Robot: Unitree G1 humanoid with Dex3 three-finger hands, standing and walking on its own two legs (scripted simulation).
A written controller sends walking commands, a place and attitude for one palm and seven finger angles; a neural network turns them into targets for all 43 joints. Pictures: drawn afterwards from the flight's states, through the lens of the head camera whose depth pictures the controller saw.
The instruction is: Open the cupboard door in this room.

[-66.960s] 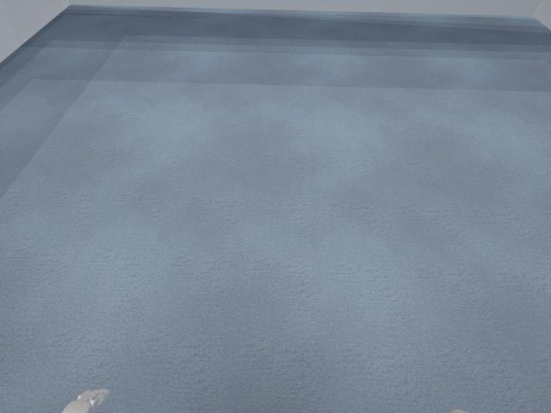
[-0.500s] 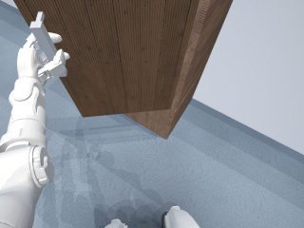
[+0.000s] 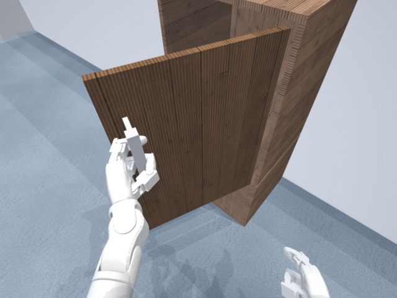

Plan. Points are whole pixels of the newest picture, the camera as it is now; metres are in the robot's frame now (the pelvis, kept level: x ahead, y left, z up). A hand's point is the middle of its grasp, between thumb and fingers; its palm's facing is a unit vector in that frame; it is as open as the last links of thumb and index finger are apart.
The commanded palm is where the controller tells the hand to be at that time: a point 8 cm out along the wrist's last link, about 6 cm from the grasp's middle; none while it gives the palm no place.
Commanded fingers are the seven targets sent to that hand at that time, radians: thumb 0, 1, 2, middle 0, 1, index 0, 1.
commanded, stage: pull the door open along its arc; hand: left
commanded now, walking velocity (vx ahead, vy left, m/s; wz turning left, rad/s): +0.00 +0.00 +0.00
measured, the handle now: (137, 152) +0.38 +0.15 +0.09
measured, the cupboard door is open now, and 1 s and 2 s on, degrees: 67 77 78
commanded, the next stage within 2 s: open thumb and fingers to let go in 0.26 s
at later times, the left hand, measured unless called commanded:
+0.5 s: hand (174, 190) +0.29 +0.06 +0.10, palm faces +0.41 -0.91 -0.01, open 6.2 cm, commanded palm +0.25 +0.10 +0.09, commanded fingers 0.00 0.34 0.66 -0.36 -1.29 -0.36 -1.29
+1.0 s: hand (172, 189) +0.29 +0.07 +0.10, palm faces +0.37 -0.93 +0.02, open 13.7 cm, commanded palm +0.25 +0.11 +0.09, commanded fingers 0.00 -0.50 0.30 -0.21 -0.65 -0.21 -0.65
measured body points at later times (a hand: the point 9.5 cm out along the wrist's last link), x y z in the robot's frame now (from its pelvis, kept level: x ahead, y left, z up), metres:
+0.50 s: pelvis -0.01 -0.03 +0.00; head +0.00 -0.06 +0.45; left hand +0.27 +0.11 +0.10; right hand +0.17 -0.24 -0.11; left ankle -0.04 +0.11 -0.72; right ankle +0.01 -0.12 -0.72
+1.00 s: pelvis -0.03 -0.02 +0.00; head -0.03 -0.03 +0.45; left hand +0.27 +0.11 +0.10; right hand +0.15 -0.22 -0.10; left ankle -0.04 +0.11 -0.72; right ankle +0.01 -0.12 -0.72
